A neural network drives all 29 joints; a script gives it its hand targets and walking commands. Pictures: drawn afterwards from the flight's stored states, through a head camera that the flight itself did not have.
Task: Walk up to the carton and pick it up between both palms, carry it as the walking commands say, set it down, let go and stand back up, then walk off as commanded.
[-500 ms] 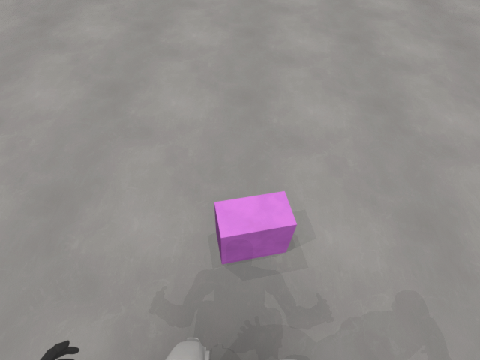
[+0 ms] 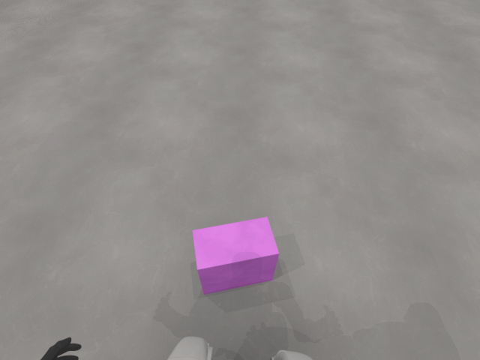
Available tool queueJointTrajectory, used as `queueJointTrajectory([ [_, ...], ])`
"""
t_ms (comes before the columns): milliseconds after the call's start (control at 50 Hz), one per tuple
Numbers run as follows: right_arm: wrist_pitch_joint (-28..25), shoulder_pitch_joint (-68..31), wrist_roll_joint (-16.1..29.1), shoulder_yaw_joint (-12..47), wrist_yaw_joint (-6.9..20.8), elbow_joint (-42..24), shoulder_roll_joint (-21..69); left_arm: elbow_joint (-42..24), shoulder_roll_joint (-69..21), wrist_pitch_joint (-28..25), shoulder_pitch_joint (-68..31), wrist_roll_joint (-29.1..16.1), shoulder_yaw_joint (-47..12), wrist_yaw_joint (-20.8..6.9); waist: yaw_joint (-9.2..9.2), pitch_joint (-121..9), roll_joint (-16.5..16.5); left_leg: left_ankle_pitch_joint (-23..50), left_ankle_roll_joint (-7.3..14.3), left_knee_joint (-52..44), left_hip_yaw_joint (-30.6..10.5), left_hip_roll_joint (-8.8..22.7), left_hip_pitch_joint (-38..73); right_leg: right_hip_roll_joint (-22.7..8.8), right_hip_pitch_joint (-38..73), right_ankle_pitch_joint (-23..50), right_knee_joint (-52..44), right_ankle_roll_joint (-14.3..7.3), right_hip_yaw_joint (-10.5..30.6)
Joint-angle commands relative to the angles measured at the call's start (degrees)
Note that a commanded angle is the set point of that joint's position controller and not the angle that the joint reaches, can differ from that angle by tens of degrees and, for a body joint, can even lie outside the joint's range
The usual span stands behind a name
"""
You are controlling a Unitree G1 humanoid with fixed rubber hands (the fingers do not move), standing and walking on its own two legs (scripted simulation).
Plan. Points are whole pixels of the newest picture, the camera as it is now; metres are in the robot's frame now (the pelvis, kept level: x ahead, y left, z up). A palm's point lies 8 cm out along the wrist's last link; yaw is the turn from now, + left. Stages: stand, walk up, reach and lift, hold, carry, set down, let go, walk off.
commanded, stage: walk up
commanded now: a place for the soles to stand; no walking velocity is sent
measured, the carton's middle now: (234, 256) +0.56 +0.03 -0.61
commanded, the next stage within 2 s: none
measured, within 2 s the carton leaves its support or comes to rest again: neither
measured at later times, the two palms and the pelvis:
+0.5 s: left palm out of the picture +0.11 +0.34 -0.09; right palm out of the picture +0.14 -0.31 -0.07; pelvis +0.03 +0.01 -0.01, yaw +2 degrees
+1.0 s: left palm out of the picture +0.13 +0.34 -0.08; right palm (434, 358) +0.15 -0.30 -0.07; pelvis +0.04 +0.02 -0.01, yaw +3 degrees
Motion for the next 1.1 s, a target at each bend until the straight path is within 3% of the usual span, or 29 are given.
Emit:
queueJointTrajectory([
  [0,-0.42,0.69,0.35,-3.49,0.20,0.43,-10.47,0.66,13.56,-2.65,6.19,-0.73,4.71,2.29,3.40,0.53,-3.36,2.82,0.07,-7.23,0.32,1.54,-16.76,-15.88,20.04,33.88,-22.99,-1.98,18.22],
  [100,0.18,-2.10,0.36,-2.74,0.13,-1.12,-8.59,0.02,13.44,-1.67,7.16,-0.51,4.26,3.04,4.97,-4.80,-5.85,-2.60,0.42,-15.72,5.09,0.96,-12.37,-15.69,25.18,50.40,-17.82,-3.95,13.34],
  [160,-0.05,0.27,0.14,-2.70,0.04,-0.21,-8.06,-1.62,12.66,-0.86,2.54,-0.59,3.38,3.12,2.98,-7.28,-7.26,0.83,1.46,-23.92,9.96,1.31,-2.58,-14.73,19.88,52.15,-12.97,-4.37,9.29],
  [200,-0.62,5.33,-0.48,-3.26,-0.06,1.88,-8.65,-2.36,12.70,-0.47,-0.70,-1.31,2.99,2.96,-1.29,-9.81,-3.66,13.32,3.07,-34.79,11.18,-0.71,12.19,-11.90,10.87,47.44,-4.18,-2.64,5.02],
  [220,-1.11,8.40,-1.34,-3.80,-0.58,2.57,-9.79,-2.75,10.74,-0.43,-1.46,-1.57,2.40,2.78,-3.37,-13.56,-0.32,14.96,5.20,-35.83,4.89,-0.72,21.30,-10.07,4.65,42.78,4.51,-1.38,4.66],
  [240,-1.41,9.61,-2.17,-4.85,-1.00,1.19,-13.27,-3.79,7.32,-0.62,-2.12,-1.98,1.33,2.58,-5.10,-16.95,9.51,24.12,9.99,-36.28,-13.20,8.61,29.22,-6.51,-6.13,26.30,15.03,1.36,3.54],
  [260,-1.14,3.47,-1.80,-4.44,-0.80,-1.89,-15.66,-3.49,6.75,-0.30,-2.31,-2.25,1.53,2.79,-2.60,-14.10,14.52,29.10,17.50,-40.48,-30.16,17.07,25.56,-0.67,-11.47,-8.75,16.23,3.46,6.15],
  [280,-0.84,2.18,-0.45,-4.68,-0.54,-1.73,-16.39,-2.42,10.39,0.72,-2.81,-1.73,2.34,3.28,-2.62,-11.56,10.98,25.04,21.65,-39.90,-31.88,20.37,20.06,-2.47,-9.49,-16.71,16.75,3.81,10.61],
  [340,-0.03,-5.12,-1.31,-3.57,-0.69,-3.04,-14.25,0.52,9.62,0.79,-0.61,-1.00,2.19,2.67,1.20,-1.89,7.40,9.11,15.63,-38.84,-22.57,13.66,1.55,-2.89,-1.77,-11.91,5.85,2.37,8.24],
  [380,0.72,-7.36,-1.44,-3.14,0.02,-3.05,-12.83,2.36,9.04,0.35,3.85,-0.74,2.51,2.49,3.10,-1.90,9.68,6.47,11.05,-36.18,-16.69,8.61,-4.32,-1.02,6.83,-1.43,-6.36,0.87,3.71],
  [400,0.91,-8.45,-1.12,-2.72,0.40,-2.78,-11.62,2.44,10.01,0.27,3.62,-0.14,2.83,2.70,3.71,-1.37,8.67,3.23,8.83,-33.37,-14.53,6.80,-7.60,-2.59,8.95,-3.14,-10.47,0.42,7.30],
  [440,1.41,-6.52,-0.32,-2.58,0.69,-1.67,-9.08,1.24,13.75,-0.59,0.59,0.93,3.09,2.81,1.75,0.04,-2.07,-4.61,3.27,-21.02,-3.49,-1.27,-10.35,-14.68,6.67,-18.78,-26.93,-4.96,26.94],
  [460,1.80,-7.41,-0.16,-3.40,0.43,-0.96,-10.19,0.99,16.10,-0.81,-2.63,0.78,3.48,2.67,1.87,2.17,-3.35,-7.34,1.82,-12.60,0.27,-1.63,-5.97,-21.85,-1.63,-22.78,-32.21,-8.57,32.12],
  [480,1.85,-5.43,-0.44,-4.31,0.57,-0.07,-12.41,0.13,16.30,-0.81,-7.01,0.42,3.45,2.36,-0.41,3.62,-1.92,-5.51,1.07,-10.13,1.30,1.48,-0.35,-23.05,-7.72,-22.42,-30.94,-11.50,30.41],
  [520,0.91,-2.00,-0.52,-4.29,1.45,0.97,-11.09,-0.38,14.42,-0.80,-10.22,0.15,2.60,2.17,-2.33,1.95,-2.80,-1.00,2.22,-19.16,3.21,0.35,7.87,-15.52,-8.91,-12.83,-23.58,-7.75,18.90],
  [560,-0.03,0.38,-1.02,-4.21,1.29,1.75,-10.64,-0.20,11.81,-0.47,-8.51,-0.11,1.84,2.11,-2.66,-2.13,0.53,2.69,3.30,-27.97,-0.56,-0.33,12.51,-10.43,-7.38,-3.17,-13.16,-3.48,11.95],
  [600,-0.95,-2.43,-1.74,-4.03,0.71,0.15,-13.30,0.21,9.42,-0.04,-6.41,-0.96,1.39,2.04,-0.70,-3.91,8.85,3.88,7.85,-37.95,-23.40,8.62,10.91,-4.29,-7.71,-3.80,0.67,0.96,6.50],
  [620,-0.86,-3.71,-1.46,-4.16,0.76,-0.55,-15.54,0.29,9.92,0.24,-5.84,-1.38,1.55,2.29,-0.51,-4.02,9.34,2.81,12.01,-40.30,-29.20,11.77,7.85,-2.48,-6.04,-8.89,2.81,1.42,7.70],
  [660,-0.48,-7.69,-1.52,-3.80,0.75,-1.16,-14.51,1.57,10.04,0.03,-3.40,-1.22,1.62,2.28,1.71,-2.12,7.18,0.96,11.55,-39.93,-27.47,10.77,2.23,-2.21,-0.84,-7.91,-2.63,0.76,8.21],
  [720,0.19,-9.29,-0.65,-2.64,1.03,-1.21,-10.74,1.65,12.36,-0.98,-4.52,-0.23,1.95,2.28,2.00,-0.97,0.11,2.70,4.36,-31.16,-10.12,2.59,-6.14,-8.12,6.04,-7.17,-17.68,-2.70,15.18],
  [760,0.47,-6.84,-0.24,-2.88,1.04,0.09,-10.20,1.62,14.00,-1.16,-5.95,-0.34,2.09,2.11,0.14,-2.14,-2.77,2.24,2.32,-22.21,0.16,-1.78,0.97,-15.10,1.76,-8.50,-23.08,-7.30,20.82],
  [780,0.34,-5.72,-0.30,-3.09,1.05,0.35,-10.78,0.71,13.97,-0.97,-7.93,-0.35,1.87,2.09,-0.57,-2.30,-1.61,1.05,2.37,-22.56,1.17,-1.09,3.41,-15.67,0.47,-4.35,-21.18,-7.94,19.21],
  [820,-0.24,-4.18,-0.35,-2.94,1.17,0.20,-10.29,0.45,13.11,-0.78,-8.99,-0.45,1.52,2.11,-1.05,-3.77,-1.55,6.78,3.49,-26.44,-1.12,-0.09,7.71,-12.12,-0.88,2.01,-15.53,-5.24,13.44],
  [840,-0.52,-3.46,-0.67,-3.13,1.16,0.35,-11.14,0.14,12.80,-0.61,-9.09,-0.57,1.54,2.10,-1.19,-4.75,0.20,10.42,4.10,-28.47,-4.76,0.98,9.16,-9.83,-1.77,2.64,-11.30,-3.41,10.96],
  [880,-1.10,-4.67,-1.10,-3.34,0.90,-0.38,-13.47,0.22,10.78,-0.15,-7.81,-1.14,1.21,2.24,0.17,-5.95,5.98,12.88,8.81,-34.37,-20.28,7.75,8.35,-4.59,-2.39,0.99,-1.82,0.20,7.24],
  [920,-0.84,-6.58,-1.22,-3.26,0.85,-1.02,-14.79,0.66,10.24,0.06,-6.41,-1.34,1.40,2.42,1.21,-4.86,7.88,9.54,11.89,-38.00,-26.45,10.62,5.07,-2.52,-0.97,-6.33,-0.71,0.75,8.06],
  [960,-0.37,-9.01,-1.14,-2.86,0.95,-1.60,-12.96,1.32,10.54,-0.35,-4.36,-0.81,1.36,2.31,2.28,-4.05,6.29,6.87,9.37,-36.95,-22.15,8.73,0.38,-4.05,3.24,-3.80,-6.88,-0.27,9.26],
  [1040,0.22,-7.96,-0.07,-2.42,1.17,-0.27,-9.88,1.13,13.88,-0.99,-6.44,-0.30,1.95,2.21,0.67,-3.32,-2.53,4.83,2.51,-22.57,-0.64,-1.71,1.43,-14.26,2.92,-4.87,-21.64,-7.40,19.24],
  [1080,-0.02,-5.20,-0.18,-2.79,1.17,0.46,-10.34,0.18,14.24,-0.78,-8.82,-0.43,1.79,2.07,-0.63,-3.78,-2.72,4.20,2.43,-24.12,0.92,-0.68,6.34,-14.96,0.06,1.79,-18.35,-7.45,16.63],
])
